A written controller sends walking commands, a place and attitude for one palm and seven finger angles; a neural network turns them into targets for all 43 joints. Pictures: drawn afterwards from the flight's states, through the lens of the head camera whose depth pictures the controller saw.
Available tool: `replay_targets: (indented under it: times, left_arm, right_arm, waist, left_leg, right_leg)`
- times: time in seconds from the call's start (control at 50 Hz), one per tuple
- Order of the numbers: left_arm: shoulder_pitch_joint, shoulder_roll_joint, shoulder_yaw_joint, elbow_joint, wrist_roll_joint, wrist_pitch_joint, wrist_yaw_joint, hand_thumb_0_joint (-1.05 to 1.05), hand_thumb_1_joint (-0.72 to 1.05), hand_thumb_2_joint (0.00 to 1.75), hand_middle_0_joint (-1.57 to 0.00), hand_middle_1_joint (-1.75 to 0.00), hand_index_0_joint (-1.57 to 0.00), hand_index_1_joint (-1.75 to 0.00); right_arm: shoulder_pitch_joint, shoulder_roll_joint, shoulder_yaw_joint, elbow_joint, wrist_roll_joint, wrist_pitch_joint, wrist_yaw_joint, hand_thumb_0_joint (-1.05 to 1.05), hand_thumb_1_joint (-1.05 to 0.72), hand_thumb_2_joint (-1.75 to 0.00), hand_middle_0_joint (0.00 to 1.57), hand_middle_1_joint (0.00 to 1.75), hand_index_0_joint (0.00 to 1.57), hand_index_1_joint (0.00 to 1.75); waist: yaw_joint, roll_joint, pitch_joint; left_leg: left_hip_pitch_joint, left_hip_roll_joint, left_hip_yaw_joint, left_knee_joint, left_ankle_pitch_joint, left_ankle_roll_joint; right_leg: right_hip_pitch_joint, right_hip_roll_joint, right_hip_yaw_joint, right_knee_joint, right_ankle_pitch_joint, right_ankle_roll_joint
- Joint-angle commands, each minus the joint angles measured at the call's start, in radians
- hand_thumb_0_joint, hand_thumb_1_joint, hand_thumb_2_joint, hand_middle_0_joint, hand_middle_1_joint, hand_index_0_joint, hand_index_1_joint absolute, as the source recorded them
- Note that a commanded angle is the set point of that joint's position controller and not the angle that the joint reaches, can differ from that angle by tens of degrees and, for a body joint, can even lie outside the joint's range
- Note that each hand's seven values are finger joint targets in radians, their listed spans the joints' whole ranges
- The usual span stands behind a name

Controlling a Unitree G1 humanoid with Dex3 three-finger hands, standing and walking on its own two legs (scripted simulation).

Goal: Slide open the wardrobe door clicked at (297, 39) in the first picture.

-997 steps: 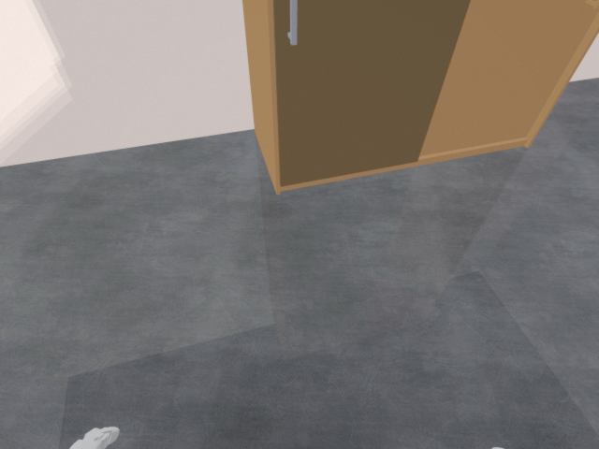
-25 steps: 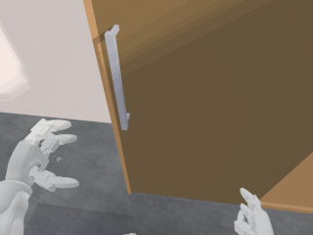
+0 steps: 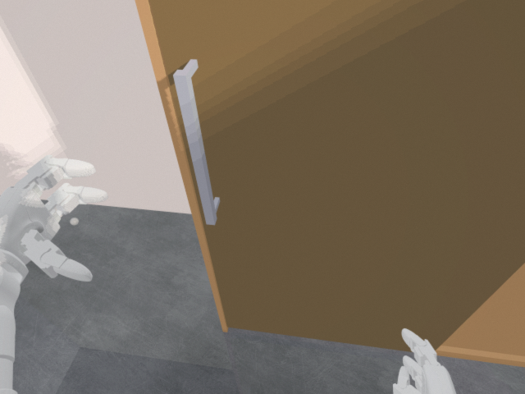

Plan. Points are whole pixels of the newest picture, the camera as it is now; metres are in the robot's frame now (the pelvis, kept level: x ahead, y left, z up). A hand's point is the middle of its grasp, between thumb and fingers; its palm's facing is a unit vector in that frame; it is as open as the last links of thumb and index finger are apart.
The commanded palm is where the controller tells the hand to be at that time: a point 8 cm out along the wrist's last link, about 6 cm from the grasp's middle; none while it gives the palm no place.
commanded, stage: raise the hand with hooked fingers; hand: left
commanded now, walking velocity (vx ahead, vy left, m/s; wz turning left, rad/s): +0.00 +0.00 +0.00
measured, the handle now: (203, 154) +0.47 +0.16 +0.13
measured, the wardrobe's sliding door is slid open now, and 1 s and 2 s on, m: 0.00 0.00 0.00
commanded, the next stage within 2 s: move the hooked fingers beside the handle in 0.42 s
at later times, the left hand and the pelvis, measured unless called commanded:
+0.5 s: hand (92, 217) +0.29 +0.27 +0.16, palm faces +0.00 -1.00 -0.07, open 14.0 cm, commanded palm +0.26 +0.31 +0.17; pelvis +0.01 -0.01 +0.00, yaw -1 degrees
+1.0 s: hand (116, 197) +0.33 +0.26 +0.15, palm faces -0.02 -1.00 -0.03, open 14.0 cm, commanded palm +0.31 +0.30 +0.16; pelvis +0.01 +0.00 +0.00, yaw -1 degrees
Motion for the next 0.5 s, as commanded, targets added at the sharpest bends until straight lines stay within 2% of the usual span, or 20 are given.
replay_targets:
  times: [0.0, 0.02, 0.04, 0.1, 0.14, 0.18, 0.24, 0.3, 0.34, 0.36, 0.44, 0.48]
  left_arm:
    - [-0.22, 0.233, 0.08, -0.166, -0.026, -0.036, -0.018, 0.0, -0.5, 0.3, -0.3, -1.2, -0.3, -1.2]
    - [-0.229, 0.238, 0.082, -0.173, -0.025, -0.035, -0.018, 0.0, -0.5, 0.3, -0.3, -1.2, -0.3, -1.2]
    - [-0.219, 0.253, 0.098, -0.177, -0.028, -0.039, -0.013, 0.0, -0.5, 0.3, -0.3, -1.2, -0.3, -1.2]
    - [-0.243, 0.261, 0.116, -0.221, -0.027, -0.052, 0.0, 0.0, -0.5, 0.3, -0.3, -1.2, -0.3, -1.2]
    - [-0.237, 0.296, 0.149, -0.248, -0.026, -0.066, 0.011, 0.0, -0.5, 0.3, -0.3, -1.2, -0.3, -1.2]
    - [-0.25, 0.274, 0.136, -0.254, -0.021, -0.07, 0.018, 0.0, -0.5, 0.3, -0.3, -1.2, -0.3, -1.2]
    - [-0.225, 0.267, 0.131, -0.225, -0.022, -0.066, 0.017, 0.0, -0.5, 0.3, -0.3, -1.2, -0.3, -1.2]
    - [-0.246, 0.244, 0.106, -0.21, -0.021, -0.047, 0.007, 0.0, -0.5, 0.3, -0.3, -1.2, -0.3, -1.2]
    - [-0.24, 0.246, 0.103, -0.21, -0.024, -0.045, 0.005, 0.0, -0.5, 0.3, -0.3, -1.2, -0.3, -1.2]
    - [-0.246, 0.252, 0.11, -0.22, -0.023, -0.045, 0.004, 0.0, -0.5, 0.3, -0.3, -1.2, -0.3, -1.2]
    - [-0.23, 0.258, 0.118, -0.218, -0.027, -0.045, 0.003, 0.0, -0.5, 0.3, -0.3, -1.2, -0.3, -1.2]
    - [-0.232, 0.249, 0.115, -0.209, -0.027, -0.041, 0.002, 0.0, -0.5, 0.3, -0.3, -1.2, -0.3, -1.2]
  right_arm:
    - [-0.122, -0.122, -0.059, -0.176, 0.006, -0.062, 0.005, 0.0, -0.9, -0.9, 0.2, 0.3, 0.2, 0.3]
    - [-0.122, -0.12, -0.06, -0.18, 0.007, -0.061, 0.007, 0.0, -0.9, -0.9, 0.2, 0.3, 0.2, 0.3]
    - [-0.118, -0.122, -0.063, -0.178, 0.004, -0.06, 0.008, 0.0, -0.9, -0.9, 0.2, 0.3, 0.2, 0.3]
    - [-0.121, -0.119, -0.066, -0.184, 0.003, -0.061, 0.009, 0.0, -0.9, -0.9, 0.2, 0.3, 0.2, 0.3]
    - [-0.114, -0.121, -0.07, -0.181, -0.002, -0.062, 0.008, 0.0, -0.9, -0.9, 0.2, 0.3, 0.2, 0.3]
    - [-0.117, -0.114, -0.066, -0.18, -0.001, -0.061, 0.008, 0.0, -0.9, -0.9, 0.2, 0.3, 0.2, 0.3]
    - [-0.11, -0.117, -0.069, -0.173, -0.001, -0.057, 0.004, 0.0, -0.9, -0.9, 0.2, 0.3, 0.2, 0.3]
    - [-0.115, -0.114, -0.067, -0.176, 0.003, -0.049, 0.003, 0.0, -0.9, -0.9, 0.2, 0.3, 0.2, 0.3]
    - [-0.113, -0.117, -0.068, -0.176, 0.002, -0.045, 0.003, 0.0, -0.9, -0.9, 0.2, 0.3, 0.2, 0.3]
    - [-0.118, -0.117, -0.068, -0.178, 0.002, -0.044, 0.002, 0.0, -0.9, -0.9, 0.2, 0.3, 0.2, 0.3]
    - [-0.117, -0.116, -0.068, -0.18, 0.001, -0.037, 0.004, 0.0, -0.9, -0.9, 0.2, 0.3, 0.2, 0.3]
    - [-0.121, -0.112, -0.067, -0.182, 0.002, -0.032, 0.003, 0.0, -0.9, -0.9, 0.2, 0.3, 0.2, 0.3]
  waist:
    - [0.001, 0.0, -0.137]
    - [0.001, 0.016, -0.135]
    - [0.003, -0.03, -0.137]
    - [0.004, 0.007, -0.165]
    - [0.009, -0.01, -0.196]
    - [0.007, 0.051, -0.186]
    - [0.005, -0.002, -0.174]
    - [-0.002, 0.032, -0.162]
    - [-0.003, -0.007, -0.162]
    - [-0.002, 0.007, -0.18]
    - [0.003, -0.006, -0.185]
    - [-0.001, 0.009, -0.185]
  left_leg:
    - [0.228, -0.051, 0.0, -0.076, -0.026, 0.043]
    - [0.231, -0.051, 0.001, -0.076, -0.032, 0.043]
    - [0.225, -0.049, 0.003, -0.069, -0.021, 0.045]
    - [0.246, -0.051, 0.006, -0.067, 0.009, 0.045]
    - [0.259, -0.049, 0.014, -0.054, 0.046, 0.049]
    - [0.265, -0.051, 0.016, -0.062, 0.044, 0.044]
    - [0.258, -0.047, 0.02, -0.056, 0.056, 0.048]
    - [0.256, -0.051, 0.018, -0.062, 0.049, 0.045]
    - [0.255, -0.047, 0.017, -0.057, 0.055, 0.047]
    - [0.259, -0.05, 0.018, -0.054, 0.069, 0.048]
    - [0.263, -0.049, 0.018, -0.049, 0.084, 0.048]
    - [0.261, -0.05, 0.019, -0.052, 0.076, 0.047]
  right_leg:
    - [-0.179, 0.03, 0.019, -0.13, 0.123, -0.007]
    - [-0.188, 0.031, 0.02, -0.131, 0.113, -0.006]
    - [-0.177, 0.029, 0.027, -0.135, 0.125, -0.004]
    - [-0.169, 0.032, 0.02, -0.119, 0.162, -0.005]
    - [-0.147, 0.031, 0.026, -0.116, 0.207, -0.004]
    - [-0.154, 0.032, 0.019, -0.111, 0.21, -0.007]
    - [-0.148, 0.031, 0.026, -0.117, 0.235, -0.001]
    - [-0.161, 0.03, 0.023, -0.114, 0.236, 0.0]
    - [-0.157, 0.031, 0.026, -0.118, 0.24, 0.0]
    - [-0.149, 0.028, 0.027, -0.111, 0.263, 0.001]
    - [-0.144, 0.031, 0.024, -0.11, 0.276, 0.001]
    - [-0.152, 0.03, 0.024, -0.108, 0.274, 0.001]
